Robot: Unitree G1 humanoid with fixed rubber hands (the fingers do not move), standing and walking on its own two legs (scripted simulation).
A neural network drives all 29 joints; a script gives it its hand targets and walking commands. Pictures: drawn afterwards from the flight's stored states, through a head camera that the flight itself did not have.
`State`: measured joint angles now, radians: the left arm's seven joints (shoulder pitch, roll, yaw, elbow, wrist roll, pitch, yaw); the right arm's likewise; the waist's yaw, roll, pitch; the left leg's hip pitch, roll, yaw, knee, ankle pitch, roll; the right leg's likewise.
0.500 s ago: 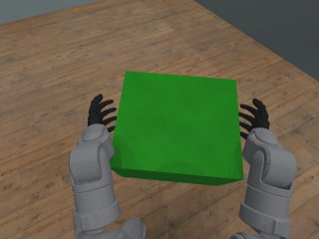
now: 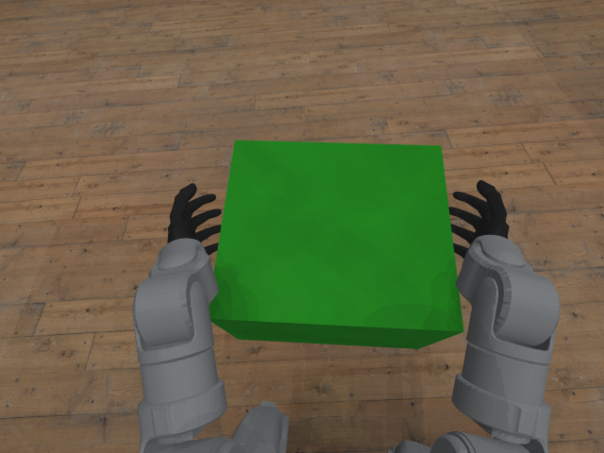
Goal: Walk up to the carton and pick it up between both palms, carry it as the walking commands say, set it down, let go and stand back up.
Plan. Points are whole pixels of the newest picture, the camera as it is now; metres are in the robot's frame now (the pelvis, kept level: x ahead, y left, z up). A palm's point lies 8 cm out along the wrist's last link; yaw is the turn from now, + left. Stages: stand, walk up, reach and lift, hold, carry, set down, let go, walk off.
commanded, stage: carry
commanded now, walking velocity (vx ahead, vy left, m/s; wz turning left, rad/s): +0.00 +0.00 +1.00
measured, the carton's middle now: (331, 250) +0.37 -0.03 +0.01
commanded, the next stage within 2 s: none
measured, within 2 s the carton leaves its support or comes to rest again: neither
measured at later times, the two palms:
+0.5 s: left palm out of the picture +0.24 +0.37 +0.10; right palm (265, 218) +0.38 +0.06 +0.09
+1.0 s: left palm out of the picture +0.11 +0.50 +0.11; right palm (104, 258) +0.34 +0.26 +0.08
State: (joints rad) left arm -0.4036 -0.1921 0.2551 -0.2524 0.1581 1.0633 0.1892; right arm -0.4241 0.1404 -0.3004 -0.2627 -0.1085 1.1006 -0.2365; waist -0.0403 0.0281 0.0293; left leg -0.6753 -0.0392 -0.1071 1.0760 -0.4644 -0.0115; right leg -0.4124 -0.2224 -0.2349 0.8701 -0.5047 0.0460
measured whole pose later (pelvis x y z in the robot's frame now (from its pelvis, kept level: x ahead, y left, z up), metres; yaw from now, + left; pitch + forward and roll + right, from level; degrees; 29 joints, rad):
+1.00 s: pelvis -0.02 +0.16 +0.00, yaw +42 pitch +4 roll +1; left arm -0.43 -0.15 0.26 -0.25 0.16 1.09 0.20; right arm -0.46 0.16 -0.30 -0.17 -0.12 1.07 -0.23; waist 0.01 0.02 0.07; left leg -0.58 -0.15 -0.18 0.88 -0.50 0.01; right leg -0.48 -0.03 -0.07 0.85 -0.44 -0.04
